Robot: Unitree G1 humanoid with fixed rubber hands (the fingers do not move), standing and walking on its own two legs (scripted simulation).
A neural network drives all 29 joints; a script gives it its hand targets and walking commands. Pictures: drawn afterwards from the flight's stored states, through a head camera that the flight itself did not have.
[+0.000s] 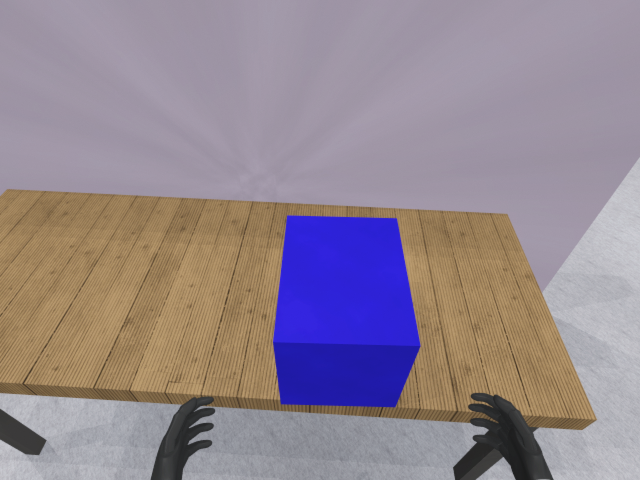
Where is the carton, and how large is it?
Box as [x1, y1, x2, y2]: [273, 215, 420, 406]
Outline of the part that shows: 287,215 273,338 281,403 395,406 420,345 396,218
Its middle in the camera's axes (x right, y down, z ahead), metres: +0.04 +0.13 +0.67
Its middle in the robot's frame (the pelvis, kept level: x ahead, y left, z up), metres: +0.42 +0.00 -0.09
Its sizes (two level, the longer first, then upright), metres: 0.248 0.194 0.207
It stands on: a table, 0.59 m high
